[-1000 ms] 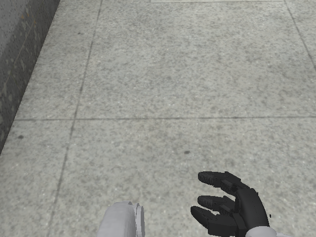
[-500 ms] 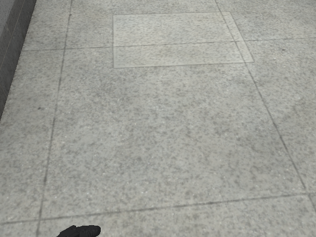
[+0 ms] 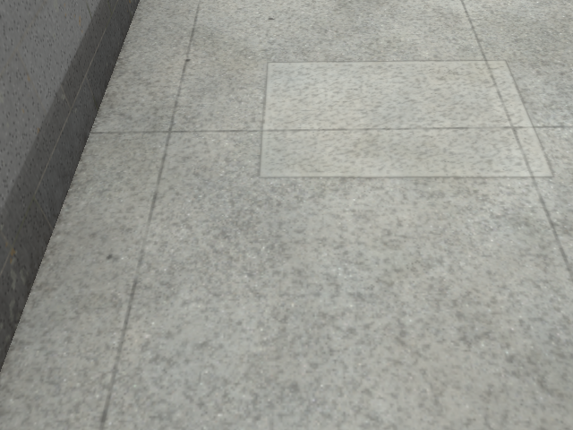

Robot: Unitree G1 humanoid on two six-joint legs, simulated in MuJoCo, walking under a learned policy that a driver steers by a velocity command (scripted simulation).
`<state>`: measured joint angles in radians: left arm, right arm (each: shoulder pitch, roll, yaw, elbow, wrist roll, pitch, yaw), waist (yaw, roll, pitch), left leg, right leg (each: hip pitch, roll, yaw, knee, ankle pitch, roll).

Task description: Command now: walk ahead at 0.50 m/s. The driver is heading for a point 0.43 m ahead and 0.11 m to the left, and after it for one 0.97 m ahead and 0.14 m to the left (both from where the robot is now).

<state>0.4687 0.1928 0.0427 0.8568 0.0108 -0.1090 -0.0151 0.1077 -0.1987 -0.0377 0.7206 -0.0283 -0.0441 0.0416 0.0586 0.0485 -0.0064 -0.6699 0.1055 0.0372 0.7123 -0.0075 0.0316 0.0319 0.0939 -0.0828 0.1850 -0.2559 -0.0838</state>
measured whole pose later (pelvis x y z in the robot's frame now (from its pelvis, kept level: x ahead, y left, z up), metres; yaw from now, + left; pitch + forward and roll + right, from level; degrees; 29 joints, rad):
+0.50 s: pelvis +0.28 +0.04 +0.01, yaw +0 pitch +1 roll +1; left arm 0.16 0.23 0.04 0.78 0.03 -0.03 -0.03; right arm 0.45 -0.21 -0.05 0.89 -0.01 -0.09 0.02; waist -0.04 -0.05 0.00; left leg -0.03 -0.09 0.09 0.20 -0.19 0.09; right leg -0.67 -0.13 -0.01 0.80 -0.03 -0.01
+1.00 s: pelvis +0.56 -0.02 +0.01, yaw +2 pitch +0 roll -1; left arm 0.40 0.21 0.05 0.93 0.02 -0.09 -0.01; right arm 0.23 -0.24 -0.05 0.86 -0.03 -0.03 0.03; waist 0.01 0.05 0.01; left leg -0.65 0.08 -0.04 0.97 -0.11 0.05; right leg -0.05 0.07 -0.13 0.23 -0.19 -0.08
